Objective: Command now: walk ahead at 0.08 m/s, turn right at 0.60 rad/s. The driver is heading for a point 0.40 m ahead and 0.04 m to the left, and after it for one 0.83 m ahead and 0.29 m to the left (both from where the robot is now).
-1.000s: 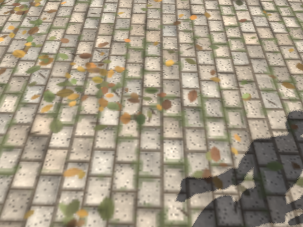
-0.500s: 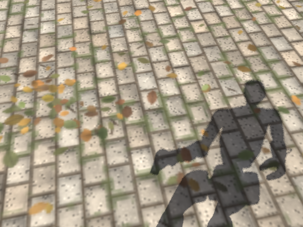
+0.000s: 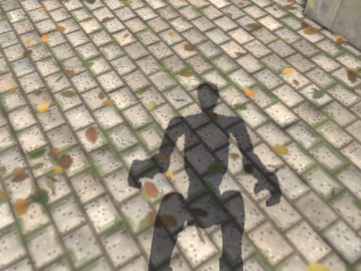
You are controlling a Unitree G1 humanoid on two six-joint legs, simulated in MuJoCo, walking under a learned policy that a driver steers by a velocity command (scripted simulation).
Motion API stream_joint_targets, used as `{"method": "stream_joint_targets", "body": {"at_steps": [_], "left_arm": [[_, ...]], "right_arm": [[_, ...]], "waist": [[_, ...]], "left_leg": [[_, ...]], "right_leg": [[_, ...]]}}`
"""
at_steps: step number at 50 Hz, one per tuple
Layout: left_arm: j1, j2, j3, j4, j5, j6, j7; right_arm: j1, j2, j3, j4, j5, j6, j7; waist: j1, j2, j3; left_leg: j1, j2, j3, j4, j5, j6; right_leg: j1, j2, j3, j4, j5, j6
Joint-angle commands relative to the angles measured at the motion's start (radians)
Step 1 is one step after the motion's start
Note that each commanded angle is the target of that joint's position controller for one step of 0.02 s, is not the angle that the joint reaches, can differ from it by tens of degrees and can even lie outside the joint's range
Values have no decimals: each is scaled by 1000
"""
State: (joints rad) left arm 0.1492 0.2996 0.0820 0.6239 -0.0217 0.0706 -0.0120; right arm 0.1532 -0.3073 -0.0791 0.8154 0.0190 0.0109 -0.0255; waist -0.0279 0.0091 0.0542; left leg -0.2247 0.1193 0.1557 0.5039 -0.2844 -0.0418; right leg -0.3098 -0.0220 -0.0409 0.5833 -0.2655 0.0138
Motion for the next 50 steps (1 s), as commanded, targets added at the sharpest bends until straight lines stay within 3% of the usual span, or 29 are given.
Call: {"method": "stream_joint_targets", "body": {"at_steps": [1, 2, 3, 4, 5, 7, 9, 13, 20, 23, 25, 26, 27, 28, 29, 30, 31, 32, 33, 35, 39, 45, 47, 48, 49, 50], "left_arm": [[165, 202, 76, -23, -7, -9, 18], [210, 285, 83, -43, -2, -28, 19], [239, 237, 70, -32, 20, -61, 5], [200, 187, 51, -24, 22, -84, 3], [145, 152, 38, -21, 16, -94, 10], [94, 116, 16, -26, 18, -100, 23], [107, 122, 16, -22, 29, -114, 29], [147, 146, 23, 4, 20, -134, 28], [217, 163, 29, 63, 5, -133, 17], [220, 166, 30, 76, 2, -124, 15], [208, 148, 21, 75, 6, -117, 18], [206, 103, 3, 67, 15, -118, 20], [263, 43, -15, 24, 18, -132, 28], [246, 73, -12, 20, 23, -150, 33], [212, 132, 5, 19, 5, -157, 27], [176, 137, 3, 21, 6, -159, 24], [142, 130, 4, 16, 22, -159, 24], [135, 124, 8, 14, 32, -152, 25], [147, 103, 5, 14, 34, -143, 26], [158, 75, 0, 12, 33, -127, 35], [72, 59, -7, -8, 35, -111, 49], [-56, 77, 1, -38, 18, -118, 33], [-26, 96, 13, -31, 17, -130, 26], [8, 101, 18, -21, 19, -138, 25], [39, 144, 28, -24, 34, -144, 32], [63, 206, 39, -41, 50, -136, 47]], "right_arm": [[46, -87, -22, -35, -24, -13, 15], [-31, -45, -3, -115, -55, -24, 18], [-102, -102, -20, -136, -22, -42, 20], [-124, -141, -32, -138, 8, -53, 27], [-104, -154, -40, -115, 8, -58, 29], [-67, -145, -40, -85, -18, -65, 32], [-49, -120, -34, -67, -18, -82, 40], [-97, -79, -13, -77, -13, -95, 47], [-174, -77, 6, -122, 1, -111, 68], [-133, -97, 4, -123, 4, -123, 75], [12, -131, -16, -80, 0, -126, 66], [162, -180, -34, -52, -6, -128, 57], [266, -294, -58, -37, -31, -123, 56], [284, -236, -40, -30, -19, -123, 67], [206, -185, -21, -44, -11, -119, 66], [141, -155, -11, -67, -15, -111, 64], [96, -130, -4, -77, -15, -102, 62], [69, -110, 4, -86, -17, -99, 59], [56, -114, 4, -88, -21, -95, 56], [49, -149, -8, -87, -23, -93, 45], [67, -180, -25, -79, 0, -65, 20], [95, -180, -33, -83, 9, -13, 1], [62, -170, -31, -104, 11, -3, -3], [34, -158, -28, -118, 14, -1, -5], [45, -117, -15, -134, 3, -4, -6], [104, -50, 4, -148, -27, -10, -3]], "waist": [[48, -132, -162], [63, -320, -178], [132, -220, -208], [106, -199, -129], [75, -174, -75], [44, -181, -43], [39, -148, -45], [65, -128, -29], [103, -110, 32], [73, -125, 18], [-5, -113, -61], [-71, -53, -173], [-59, 212, -298], [-66, 278, -319], [-42, 191, -217], [-24, 114, -162], [-6, 55, -117], [17, 46, -105], [35, 65, -108], [54, 81, -116], [37, 83, -129], [-2, 110, -121], [25, 125, -121], [55, 123, -122], [54, 71, -170], [22, -148, -244]], "left_leg": [[-213, 63, 9, 285, -76, 35], [-526, -87, -36, 541, -421, -16], [-585, -79, -188, 653, -374, 0], [-606, -41, -208, 650, -269, 32], [-595, -19, -203, 616, -172, 43], [-522, -15, -194, 535, -21, 29], [-487, -28, -178, 465, 102, 20], [-432, -45, -174, 236, 219, 0], [-381, -58, -171, 63, 198, 28], [-288, -73, -150, 19, 154, 67], [-57, -117, -112, -25, 154, 104], [165, -30, -209, -20, 149, 154], [462, 199, -626, -96, 62, 299], [507, 255, -875, -224, 76, 355], [433, 245, -760, -207, 146, 332], [332, 204, -625, -187, 307, 311], [235, 165, -533, -187, 460, 299], [163, 131, -466, -198, 571, 286], [112, 106, -429, -211, 645, 285], [60, 84, -377, -220, 773, 303], [45, 52, -347, -198, 732, 275], [63, 41, -453, -122, 510, 236], [71, 24, -516, -70, 425, 210], [53, -8, -521, -24, 376, 181], [-10, -57, -498, 72, 262, 135], [-167, -164, -378, 306, -149, 77]], "right_leg": [[373, -127, 232, -221, 273, -136], [457, -342, 596, -227, 222, -335], [403, -366, 672, -325, -80, -399], [352, -317, 602, -370, -298, -337], [297, -272, 529, -382, -348, -280], [227, -202, 427, -416, -261, -237], [224, -177, 363, -435, -136, -230], [219, -170, 289, -442, -22, -223], [220, -219, 287, -414, -4, -235], [243, -235, 296, -367, 78, -217], [206, -174, 240, -202, 309, -174], [111, -108, 168, 42, 337, -131], [-213, 48, 58, 433, 92, -34], [-361, 94, 155, 597, -319, -8], [-432, 35, 169, 684, -286, -9], [-416, -7, 136, 680, -223, -10], [-397, -33, 113, 628, -175, -5], [-341, -58, 113, 566, -137, -1], [-283, -55, 106, 524, -111, 11], [-235, -34, 90, 450, -77, 37], [-213, 1, 96, 247, 67, 60], [-143, 51, 122, 22, 106, 60], [-73, 61, 124, -88, 115, 39], [7, 51, 115, -198, 220, 18], [151, -63, 184, -224, 373, -31], [341, -289, 365, -163, 765, -130]]}}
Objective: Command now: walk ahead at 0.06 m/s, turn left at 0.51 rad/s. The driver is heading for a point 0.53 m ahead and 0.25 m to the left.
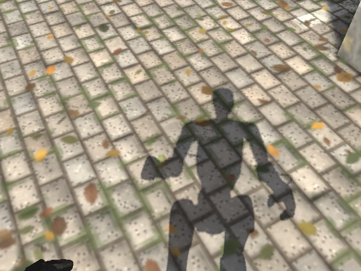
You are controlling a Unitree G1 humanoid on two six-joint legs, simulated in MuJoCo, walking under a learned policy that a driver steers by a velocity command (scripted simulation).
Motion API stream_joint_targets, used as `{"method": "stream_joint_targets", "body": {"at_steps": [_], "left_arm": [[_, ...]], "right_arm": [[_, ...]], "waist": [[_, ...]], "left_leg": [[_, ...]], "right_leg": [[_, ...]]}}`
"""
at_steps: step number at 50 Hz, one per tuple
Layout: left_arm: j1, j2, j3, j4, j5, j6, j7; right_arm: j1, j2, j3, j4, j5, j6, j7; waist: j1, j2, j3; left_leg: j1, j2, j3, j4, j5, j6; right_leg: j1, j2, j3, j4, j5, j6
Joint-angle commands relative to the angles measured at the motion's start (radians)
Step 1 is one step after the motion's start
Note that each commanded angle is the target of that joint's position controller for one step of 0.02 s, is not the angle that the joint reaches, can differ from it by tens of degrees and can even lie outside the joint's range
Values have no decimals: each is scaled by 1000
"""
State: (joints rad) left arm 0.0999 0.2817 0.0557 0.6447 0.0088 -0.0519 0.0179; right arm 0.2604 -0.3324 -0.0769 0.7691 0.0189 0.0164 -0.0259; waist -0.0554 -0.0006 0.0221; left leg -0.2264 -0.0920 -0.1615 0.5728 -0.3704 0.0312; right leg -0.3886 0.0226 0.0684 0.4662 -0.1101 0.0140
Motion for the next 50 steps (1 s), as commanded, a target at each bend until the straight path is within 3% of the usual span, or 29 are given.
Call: {"method": "stream_joint_targets", "body": {"at_steps": [1, 2, 3, 4, 5, 7, 10, 12, 15, 18, 19, 20, 21, 22, 23, 24, 25, 28, 32, 36, 41, 43, 44, 45, 46, 47, 48, 50], "left_arm": [[139, 210, 64, -41, 31, 5, 11], [121, 158, 52, -55, 17, 10, 6], [88, 118, 41, -58, 13, 12, 6], [45, 109, 36, -63, 11, 16, 6], [15, 114, 36, -60, 5, 21, 7], [4, 128, 41, -50, 15, 29, 14], [9, 144, 50, -39, 13, 36, 22], [-3, 163, 58, -36, 7, 41, 21], [-3, 186, 67, -25, -6, 46, 12], [-15, 184, 68, -10, -33, 50, 8], [35, 151, 61, 15, -31, 51, 5], [64, 88, 44, 8, 6, 55, 0], [-24, 95, 42, -54, 19, 53, 11], [-70, 135, 54, -56, 6, 53, 19], [-57, 147, 61, -46, -8, 56, 22], [-28, 148, 67, -20, -3, 58, 30], [-14, 155, 70, -11, 4, 61, 34], [9, 128, 65, 0, -4, 54, 23], [-38, 104, 52, -10, -9, 49, 17], [-51, 107, 50, -11, -16, 40, 5], [-12, 111, 48, 0, -22, 27, -17], [34, 95, 44, 14, -15, 18, -26], [42, 112, 46, 14, -1, 15, -25], [43, 168, 51, -4, 18, 16, -20], [3, 191, 49, 8, 33, 20, -19], [-14, 139, 38, -5, 27, 15, -19], [-14, 131, 34, -2, 19, 13, -16], [-26, 137, 32, 8, -5, 12, -10]], "right_arm": [[82, -50, -1, -109, -12, -18, 1], [95, -133, -25, -82, -6, -12, -1], [48, -163, -41, -77, 3, 1, -3], [36, -152, -44, -73, 8, 19, -7], [20, -140, -43, -84, 4, 33, -9], [4, -89, -30, -106, 7, 44, -4], [-46, -62, -20, -148, 1, 43, 5], [-69, -56, -15, -168, -2, 42, 17], [-71, -76, -22, -188, 0, 46, 33], [-7, -78, -35, -176, -3, 50, 45], [27, -103, -47, -167, -8, 48, 38], [43, -209, -72, -185, -10, 42, 20], [17, -276, -77, -222, -42, 24, 23], [18, -227, -66, -220, -57, 2, 29], [-20, -199, -54, -213, -48, -12, 29], [-67, -171, -49, -216, -28, -14, 22], [-96, -147, -39, -221, -11, -10, 16], [-89, -132, -29, -226, -18, -3, 0], [-62, -153, -38, -223, -10, 5, -11], [-77, -169, -46, -233, -13, 14, -6], [-105, -144, -34, -232, -12, 23, 7], [-135, -124, -25, -232, 0, 26, 5], [-110, -101, -17, -225, -4, 23, 3], [-64, -59, -3, -222, -27, 16, 4], [-39, -68, -9, -228, -21, 9, 4], [-63, -126, -24, -220, -33, 5, -2], [-87, -159, -41, -214, -21, 6, -4], [-79, -125, -41, -194, -19, 21, -8]], "waist": [[22, -312, -266], [37, -197, -228], [45, -133, -178], [34, -103, -146], [31, -114, -118], [31, -152, -92], [55, -169, -118], [63, -167, -136], [66, -176, -135], [21, -152, -125], [18, -85, -112], [47, 196, -89], [19, 322, -79], [-16, 212, -107], [17, 179, -79], [43, 128, -75], [54, 136, -74], [63, 131, -120], [37, 134, -113], [28, 155, -96], [28, 164, -121], [69, 148, -120], [65, 112, -120], [32, -50, -140], [-18, -225, -82], [25, -209, -79], [40, -177, -62], [39, -141, -48]], "left_leg": [[-338, -15, 37, 434, -390, -44], [-372, 45, 20, 579, -332, -78], [-394, 67, 31, 641, -256, -99], [-388, 86, 43, 648, -202, -118], [-378, 102, 54, 639, -149, -132], [-322, 101, 109, 577, -88, -143], [-286, 128, 134, 438, -56, -138], [-221, 140, 154, 337, -27, -120], [-151, 135, 190, 218, -1, -87], [-7, 96, 238, -24, 145, -22], [89, 93, 193, -116, 238, 13], [209, 314, -129, -212, 524, 102], [153, 493, -383, -237, 652, 306], [128, 461, -343, -259, 560, 323], [108, 401, -258, -252, 497, 265], [109, 348, -206, -240, 442, 210], [102, 328, -179, -231, 476, 189], [109, 291, -151, -218, 564, 193], [157, 278, -200, -206, 485, 193], [98, 267, -276, -202, 392, 200], [91, 261, -321, -149, 498, 191], [56, 222, -306, -116, 468, 148], [5, 189, -285, -97, 356, 100], [-74, 105, -180, 37, 140, 38], [-168, -10, -41, 106, -138, -19], [-168, 28, -16, 247, -240, -70], [-196, 35, -10, 351, -229, -91], [-237, 51, -19, 427, -179, -124]], "right_leg": [[487, -488, 483, -59, 665, -296], [445, -451, 454, -81, 546, -306], [398, -383, 324, -73, 463, -262], [340, -329, 234, -86, 388, -233], [285, -311, 188, -104, 336, -228], [212, -266, 90, -143, 300, -229], [242, -294, 40, -149, 302, -250], [236, -311, 11, -148, 291, -251], [236, -334, -10, -134, 235, -238], [188, -315, -65, -38, 108, -160], [107, -274, -121, 59, -6, -90], [-118, -153, -234, 341, -311, 22], [-297, -22, -126, 572, -579, 63], [-302, -39, -25, 684, -552, 52], [-302, -54, -2, 703, -460, 36], [-300, -64, 6, 682, -381, 36], [-288, -63, 6, 674, -331, 44], [-225, -29, -1, 677, -249, 65], [-212, -14, 15, 471, -227, 80], [-114, 8, 28, 324, -255, 75], [20, 2, 6, 169, -254, 51], [142, -1, -15, -47, -89, 22], [229, -54, 24, -113, 40, -3], [311, -219, 179, -139, 208, -63], [254, -335, 316, -138, 330, -213], [211, -380, 361, -164, 276, -291], [220, -351, 334, -162, 241, -285], [248, -299, 261, -136, 225, -243]]}}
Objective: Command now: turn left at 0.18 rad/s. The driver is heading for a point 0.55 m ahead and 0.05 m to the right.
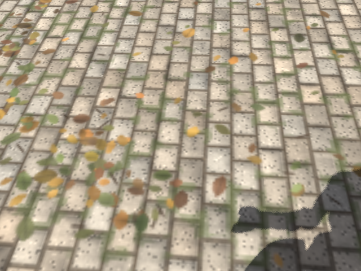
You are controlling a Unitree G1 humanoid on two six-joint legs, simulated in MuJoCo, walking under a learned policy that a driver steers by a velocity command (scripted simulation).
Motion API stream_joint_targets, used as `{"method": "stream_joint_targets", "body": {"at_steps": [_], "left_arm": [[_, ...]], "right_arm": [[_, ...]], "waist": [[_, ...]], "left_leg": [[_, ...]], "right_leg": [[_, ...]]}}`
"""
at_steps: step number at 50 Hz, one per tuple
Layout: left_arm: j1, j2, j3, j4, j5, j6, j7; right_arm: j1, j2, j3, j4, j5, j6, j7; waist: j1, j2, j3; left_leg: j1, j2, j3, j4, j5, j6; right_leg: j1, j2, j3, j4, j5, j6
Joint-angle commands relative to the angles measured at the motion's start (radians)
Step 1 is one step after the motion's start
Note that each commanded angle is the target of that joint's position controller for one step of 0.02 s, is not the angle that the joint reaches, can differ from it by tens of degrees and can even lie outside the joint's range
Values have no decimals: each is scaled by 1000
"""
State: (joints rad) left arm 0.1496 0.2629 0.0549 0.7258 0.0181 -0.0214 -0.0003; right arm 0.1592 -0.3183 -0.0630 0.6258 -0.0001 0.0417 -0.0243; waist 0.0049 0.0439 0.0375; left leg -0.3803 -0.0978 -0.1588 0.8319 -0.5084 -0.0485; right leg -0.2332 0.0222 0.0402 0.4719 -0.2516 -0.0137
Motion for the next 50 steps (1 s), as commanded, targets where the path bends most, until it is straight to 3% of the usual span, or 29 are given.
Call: {"method": "stream_joint_targets", "body": {"at_steps": [1, 4, 5, 7, 8, 9, 10, 11, 12, 15, 20, 27, 38, 39, 41, 43, 44, 46, 47, 48, 49, 50], "left_arm": [[-78, 145, 27, -66, -18, -16, 10], [-72, 133, 24, -53, -15, 4, 6], [-49, 138, 24, -45, -14, 10, 6], [-41, 138, 19, -35, -25, 18, 3], [-11, 131, 15, -25, -28, 13, 1], [17, 120, 8, -18, -17, 1, -3], [47, 114, 5, -18, 0, -14, -11], [21, 102, -1, -7, 4, -18, -12], [-23, 115, 0, -7, 3, -15, -11], [-28, 107, -1, 4, -7, 0, 2], [-5, 102, -1, 47, -9, 9, 14], [18, 110, 3, 114, -13, 11, 26], [52, 111, 4, 217, -17, 18, 41], [68, 101, 1, 231, -17, 20, 43], [57, 92, 1, 236, -27, 18, 44], [9, 77, -3, 204, -35, -8, 36], [-13, 77, -4, 189, -42, -27, 28], [4, 78, -2, 188, -56, -59, 8], [44, 73, -2, 205, -58, -71, -3], [139, 72, 3, 252, -55, -80, -10], [230, 84, 13, 303, -42, -80, -13], [345, 130, 26, 332, -32, -80, -11]], "right_arm": [[31, -105, -45, -40, 2, 0, -7], [6, -23, -13, -37, 4, -6, 2], [-2, -23, -12, -34, 9, -8, 3], [42, -33, -17, -6, 12, -10, 5], [45, -49, -18, 0, 4, -10, 5], [40, -94, -24, -12, -6, -10, -1], [32, -158, -37, -12, -11, -6, -6], [28, -110, -30, -2, -15, -8, 4], [21, -71, -19, -5, -18, -14, 12], [30, -62, -11, 13, -20, -33, 10], [53, -48, 0, 30, -17, -46, 4], [70, -35, 7, 59, -14, -56, 3], [96, -22, 11, 132, -10, -60, 2], [113, -21, 11, 147, -9, -58, 0], [130, -66, -4, 159, 2, -49, -6], [172, -112, -16, 167, 10, -54, -7], [184, -123, -20, 173, 16, -63, -9], [150, -108, -17, 168, 19, -79, -8], [110, -103, -16, 158, 27, -79, -7], [54, -102, -14, 144, 35, -75, -5], [34, -77, -8, 135, 27, -75, -4], [15, -6, 13, 119, 13, -81, 1]], "waist": [[-25, -175, -64], [-4, -214, -85], [10, -224, -99], [-13, -216, -111], [-9, -195, -109], [6, -134, -126], [52, -6, -130], [28, 39, -132], [7, 15, -94], [7, 29, -40], [8, 11, -17], [6, -23, -20], [9, -30, -19], [9, -20, -38], [-10, 39, 8], [-36, 149, 86], [-43, 165, 127], [-15, 158, 143], [15, 134, 124], [67, 103, 87], [97, 56, 48], [130, -116, -5]], "left_leg": [[-70, 65, -12, 149, -22, -54], [34, 94, 88, -87, 25, -61], [68, 92, 105, -165, 62, -60], [177, 80, 139, -410, 261, -39], [247, 88, 120, -500, 380, -18], [333, 150, 48, -482, 525, 10], [335, 196, 9, -394, 605, 58], [256, 185, 16, -390, 461, 93], [216, 174, 13, -410, 385, 95], [165, 161, 16, -423, 375, 72], [141, 153, 15, -427, 344, 71], [153, 142, 24, -424, 362, 76], [165, 124, 51, -425, 396, 74], [173, 117, 55, -439, 295, 77], [147, 140, -9, -499, -96, 126], [134, 289, -229, -629, -351, 221], [101, 349, -322, -670, -354, 263], [134, 377, -326, -664, -235, 275], [117, 350, -263, -637, -166, 250], [39, 291, -167, -592, -84, 212], [-27, 220, -76, -488, 11, 174], [-125, 125, 62, -209, 94, 111]], "right_leg": [[95, -274, 249, -128, 403, -202], [107, -201, 151, -91, 484, -176], [122, -202, 154, -79, 509, -180], [121, -191, 148, -53, 489, -162], [94, -182, 151, -59, 432, -129], [38, -167, 141, -54, 330, -73], [4, -101, 72, -46, 200, -23], [55, -63, 19, -45, 86, 21], [56, -55, 10, -25, 73, 40], [44, -59, 12, -8, 119, 36], [48, -59, 14, -11, 112, 48], [55, -63, 17, -18, 133, 63], [63, -63, 17, -26, 150, 65], [67, -46, -3, -19, 70, 63], [-26, 12, -70, 79, -174, 48], [-178, 12, -91, 234, -225, 26], [-208, -22, -53, 293, -219, 4], [-239, -65, -25, 270, -269, -43], [-153, -65, -38, 161, -232, -63], [42, -36, -76, 20, -79, -69], [199, -10, -69, -18, 17, -50], [329, -157, 154, -123, -81, -78]]}}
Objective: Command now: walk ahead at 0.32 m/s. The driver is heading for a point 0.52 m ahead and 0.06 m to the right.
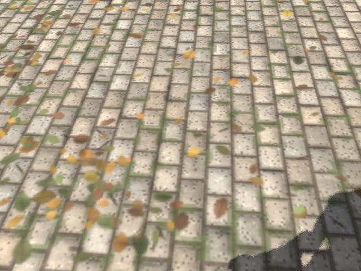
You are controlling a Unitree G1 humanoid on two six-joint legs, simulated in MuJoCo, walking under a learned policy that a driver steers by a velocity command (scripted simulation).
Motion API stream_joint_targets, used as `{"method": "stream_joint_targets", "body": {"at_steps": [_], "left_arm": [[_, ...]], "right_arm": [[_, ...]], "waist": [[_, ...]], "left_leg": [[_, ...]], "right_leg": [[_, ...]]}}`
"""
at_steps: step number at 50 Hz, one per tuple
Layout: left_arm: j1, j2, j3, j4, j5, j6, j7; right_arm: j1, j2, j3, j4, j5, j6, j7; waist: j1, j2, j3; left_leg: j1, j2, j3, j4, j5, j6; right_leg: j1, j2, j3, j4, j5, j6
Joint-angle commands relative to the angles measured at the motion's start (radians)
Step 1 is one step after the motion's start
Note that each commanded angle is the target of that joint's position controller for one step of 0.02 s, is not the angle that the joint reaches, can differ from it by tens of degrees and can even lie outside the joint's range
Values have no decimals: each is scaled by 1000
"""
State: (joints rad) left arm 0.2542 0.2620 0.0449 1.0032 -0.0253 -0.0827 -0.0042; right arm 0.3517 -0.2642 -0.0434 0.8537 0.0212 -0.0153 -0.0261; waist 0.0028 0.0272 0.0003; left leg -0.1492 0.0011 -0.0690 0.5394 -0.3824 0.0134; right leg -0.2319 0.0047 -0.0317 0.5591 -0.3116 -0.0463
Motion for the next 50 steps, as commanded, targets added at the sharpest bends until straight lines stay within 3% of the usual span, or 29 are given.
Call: {"method": "stream_joint_targets", "body": {"at_steps": [1, 2, 3, 5, 7, 10, 13, 16, 19, 21, 22, 23, 24, 25, 26, 27, 28, 30, 31, 34, 36, 39, 41, 44, 46, 47, 48, 49, 50], "left_arm": [[320, 263, 62, 57, 14, -25, -19], [246, 203, 39, 35, 26, -36, -23], [173, 147, 25, 7, 19, -41, -18], [119, 126, 15, -17, 14, -38, -17], [156, 80, -3, -8, 21, -26, -14], [198, 105, -4, -1, 24, -10, 3], [201, 134, -3, -11, 26, -2, 17], [240, 145, 1, 0, 15, -1, 21], [235, 155, 11, 3, 6, 5, 22], [211, 180, 22, -9, 13, 13, 23], [194, 184, 25, -16, 19, 23, 22], [188, 171, 19, -28, 27, 30, 23], [268, 77, -9, -56, 40, 22, 17], [340, -7, -35, -40, 28, -2, 8], [217, 118, -1, -68, -9, -24, 0], [123, 154, 10, -104, -27, -37, 1], [82, 143, 11, -112, -17, -42, 8], [115, 102, 14, -104, 1, -23, 11], [129, 81, 12, -103, 3, -12, 11], [74, 79, 15, -136, 22, 11, 22], [7, 67, 10, -166, 34, 8, 20], [-111, 42, -3, -194, 32, 1, 7], [-145, 60, -1, -207, 27, 3, 1], [-157, 106, 11, -222, 36, -1, -6], [-62, 142, 28, -188, 47, -8, -4], [-19, 213, 43, -184, 57, -9, 3], [12, 199, 35, -174, 62, 6, 8], [41, 105, 13, -165, 47, 21, 4], [3, 87, 2, -166, 35, 26, -3]], "right_arm": [[-188, -45, -6, -162, 1, -40, -6], [-166, -100, -20, -151, 25, -55, -7], [-143, -108, -23, -135, 34, -68, 3], [-157, -111, -30, -118, 13, -82, 14], [-186, -97, -33, -121, -3, -83, 31], [-255, -48, -19, -145, -4, -74, 43], [-375, -20, -2, -186, 1, -76, 50], [-449, -33, 1, -211, 9, -79, 61], [-468, -63, -5, -227, 10, -86, 73], [-387, -107, -24, -210, 6, -87, 72], [-255, -141, -44, -172, 6, -84, 65], [-79, -178, -64, -119, 8, -77, 53], [67, -262, -84, -86, -18, -72, 45], [98, -241, -72, -64, -16, -71, 56], [33, -158, -48, -62, -8, -76, 56], [-67, -135, -39, -73, -5, -79, 56], [-132, -120, -34, -80, -12, -85, 58], [-184, -83, -25, -76, -31, -96, 65], [-184, -78, -24, -67, -26, -100, 67], [-165, -108, -25, -31, -29, -110, 60], [-147, -123, -25, -12, -33, -101, 45], [-86, -146, -23, 18, -29, -86, 30], [-63, -158, -23, 41, -22, -74, 25], [-78, -160, -24, 60, -12, -51, 18], [-80, -139, -18, 68, -12, -39, 14], [-10, -112, -7, 68, -35, -44, 15], [133, -22, 22, 102, -42, -49, 20], [104, -48, 21, 116, -24, -36, 21], [41, -111, 4, 99, -6, -19, 19]], "waist": [[138, -354, 19], [99, -240, 69], [67, -170, 130], [49, -119, 135], [55, -133, 97], [67, -114, 89], [90, -111, 120], [98, -120, 154], [62, -119, 149], [-2, -144, 62], [-75, -151, -27], [-155, -138, -135], [-145, 48, -298], [-107, 227, -426], [-115, 150, -258], [-85, 97, -103], [-53, 16, -40], [14, 37, -16], [26, 41, -12], [44, 26, 42], [32, 25, 41], [-22, 21, 9], [-33, 28, -9], [-13, 39, -23], [34, 5, -64], [14, -90, -149], [-29, -237, -279], [17, -242, -325], [16, -180, -261]], "left_leg": [[-545, -80, 49, 357, -160, 2], [-619, -29, -44, 535, -204, 13], [-674, 20, -66, 588, -96, 34], [-699, 80, -22, 557, 72, 48], [-640, 99, 20, 496, 171, 32], [-625, 90, 73, 375, 247, -11], [-530, 63, 107, 159, 368, -28], [-468, 41, 113, 47, 430, -17], [-448, 37, 89, -15, 401, 28], [-312, -6, 113, -13, 343, 66], [-145, -37, 136, -15, 331, 95], [113, -13, 110, -6, 339, 128], [515, 234, -238, 5, 219, 240], [622, 392, -668, -190, -31, 334], [488, 349, -631, -266, -111, 277], [316, 322, -479, -297, -33, 243], [170, 287, -367, -326, 104, 230], [15, 220, -219, -380, 242, 216], [-18, 208, -188, -403, 262, 224], [-99, 196, -61, -405, 651, 241], [-109, 160, 22, -381, 801, 222], [-81, 127, 71, -355, 789, 185], [-18, 155, 49, -330, 753, 182], [75, 194, 4, -236, 719, 158], [83, 141, 11, -89, 687, 110], [5, 72, 41, 55, 526, 65], [-185, -9, 65, 261, 86, 2], [-236, -29, 26, 404, -287, -33], [-273, -1, -10, 461, -331, -38]], "right_leg": [[398, -356, 672, -380, -187, -190], [345, -407, 759, -412, -269, -241], [324, -374, 653, -407, -267, -217], [334, -301, 470, -416, -99, -153], [330, -235, 316, -418, 142, -118], [310, -207, 206, -423, 370, -129], [215, -181, 139, -460, 366, -123], [204, -209, 125, -480, 349, -131], [297, -256, 114, -428, 470, -114], [349, -263, 96, -298, 795, -93], [337, -239, 70, -141, 955, -76], [216, -197, 50, 73, 926, -47], [-140, -86, 17, 446, 531, -5], [-341, 62, 127, 688, -250, 15], [-443, 2, 180, 781, -234, -6], [-473, -50, 140, 763, -131, -19], [-431, -95, 123, 715, -41, -17], [-320, -148, 127, 644, 44, -6], [-301, -156, 121, 619, 51, 2], [-319, -151, 87, 504, 90, 51], [-310, -136, 64, 341, 203, 72], [-222, -81, 29, 105, 405, 70], [-201, -66, 46, 37, 438, 63], [-186, -55, 72, -32, 350, 27], [-34, -40, 57, -147, 478, -8], [153, -149, 144, -97, 901, -55], [407, -319, 323, -49, 1080, -212], [391, -374, 425, -102, 955, -276], [290, -348, 422, -160, 692, -252]]}}
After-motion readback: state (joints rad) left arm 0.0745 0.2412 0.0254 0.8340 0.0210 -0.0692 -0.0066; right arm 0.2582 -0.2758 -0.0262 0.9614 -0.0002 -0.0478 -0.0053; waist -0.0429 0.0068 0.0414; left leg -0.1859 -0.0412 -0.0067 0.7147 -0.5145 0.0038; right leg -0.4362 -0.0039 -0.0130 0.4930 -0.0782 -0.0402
